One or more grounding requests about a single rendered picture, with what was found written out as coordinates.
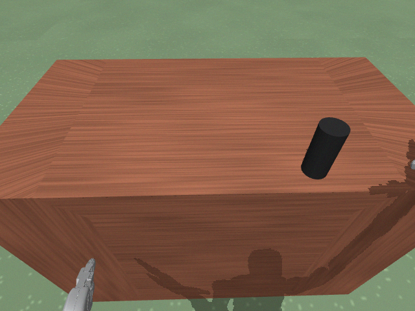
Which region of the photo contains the can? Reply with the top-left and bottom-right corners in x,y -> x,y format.
301,117 -> 351,179

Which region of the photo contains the left robot hand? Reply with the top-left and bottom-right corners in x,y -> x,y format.
62,259 -> 95,311

